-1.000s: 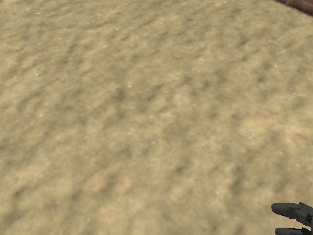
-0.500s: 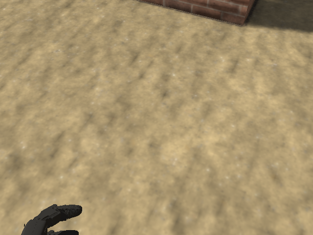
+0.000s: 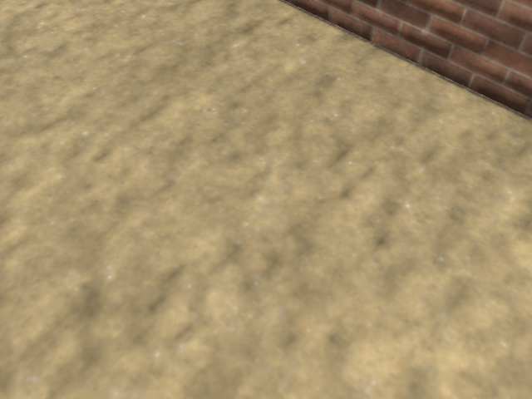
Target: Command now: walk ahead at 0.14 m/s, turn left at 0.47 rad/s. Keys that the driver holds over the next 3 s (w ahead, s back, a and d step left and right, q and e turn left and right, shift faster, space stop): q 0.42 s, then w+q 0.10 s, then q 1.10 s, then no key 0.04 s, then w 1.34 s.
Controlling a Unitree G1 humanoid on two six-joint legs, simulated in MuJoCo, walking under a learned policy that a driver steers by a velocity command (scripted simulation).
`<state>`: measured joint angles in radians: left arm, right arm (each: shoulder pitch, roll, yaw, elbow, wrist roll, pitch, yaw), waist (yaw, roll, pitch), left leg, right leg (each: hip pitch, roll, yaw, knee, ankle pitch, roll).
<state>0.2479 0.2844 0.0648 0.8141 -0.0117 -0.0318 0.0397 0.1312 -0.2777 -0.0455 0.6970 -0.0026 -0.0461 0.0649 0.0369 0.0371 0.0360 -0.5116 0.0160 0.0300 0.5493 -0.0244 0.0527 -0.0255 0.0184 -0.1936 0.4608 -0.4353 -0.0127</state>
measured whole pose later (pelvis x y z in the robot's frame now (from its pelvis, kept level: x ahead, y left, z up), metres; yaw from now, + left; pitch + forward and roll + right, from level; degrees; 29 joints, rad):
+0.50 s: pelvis +0.10 -0.04 +0.01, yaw +19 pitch +2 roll +0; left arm 0.19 0.29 0.06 0.77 0.02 -0.02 0.02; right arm 0.17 -0.32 -0.08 0.60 0.01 0.06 -0.03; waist 0.00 0.04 0.00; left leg -0.46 -0.14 -0.19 0.69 -0.35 0.03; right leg -0.33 0.02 0.07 0.54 -0.24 0.01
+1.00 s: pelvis +0.14 +0.01 +0.01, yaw +36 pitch +3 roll -1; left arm 0.17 0.34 0.08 0.75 0.01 0.00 0.02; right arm 0.14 -0.30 -0.07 0.56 0.01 0.02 0.01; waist 0.02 -0.03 0.06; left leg -0.36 -0.04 -0.02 0.52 -0.21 0.05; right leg -0.47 -0.05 0.01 1.11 -0.51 0.07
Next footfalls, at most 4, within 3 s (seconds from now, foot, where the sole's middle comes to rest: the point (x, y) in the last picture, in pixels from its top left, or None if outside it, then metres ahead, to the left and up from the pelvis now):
0.46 right None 0.19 -0.14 -0.76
0.88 left None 0.14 0.13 -0.76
1.30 right None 0.31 -0.02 -0.76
1.74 left None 0.08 0.11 -0.76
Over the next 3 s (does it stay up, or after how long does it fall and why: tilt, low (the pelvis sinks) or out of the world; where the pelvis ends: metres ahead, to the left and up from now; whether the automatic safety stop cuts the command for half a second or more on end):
stays up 0.41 0.58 0.02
